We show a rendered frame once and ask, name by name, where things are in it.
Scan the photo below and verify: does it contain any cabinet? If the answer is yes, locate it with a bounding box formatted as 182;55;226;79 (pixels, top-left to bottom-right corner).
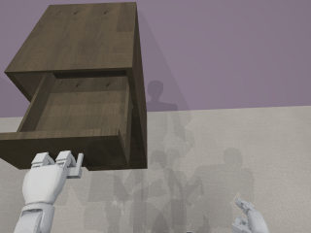
4;2;148;171

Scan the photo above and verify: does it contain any robot left forearm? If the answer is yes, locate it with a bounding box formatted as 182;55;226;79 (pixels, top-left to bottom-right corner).
14;203;55;233

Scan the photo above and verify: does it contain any right robot hand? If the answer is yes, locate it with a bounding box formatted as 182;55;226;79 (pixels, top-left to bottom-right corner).
231;198;270;233

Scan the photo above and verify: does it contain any left robot hand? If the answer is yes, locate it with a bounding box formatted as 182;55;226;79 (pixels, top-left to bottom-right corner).
22;150;77;206

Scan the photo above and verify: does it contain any handle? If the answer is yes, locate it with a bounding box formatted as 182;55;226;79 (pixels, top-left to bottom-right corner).
66;153;84;179

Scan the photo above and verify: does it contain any drawer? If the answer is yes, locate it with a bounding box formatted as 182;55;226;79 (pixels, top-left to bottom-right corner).
0;70;132;170

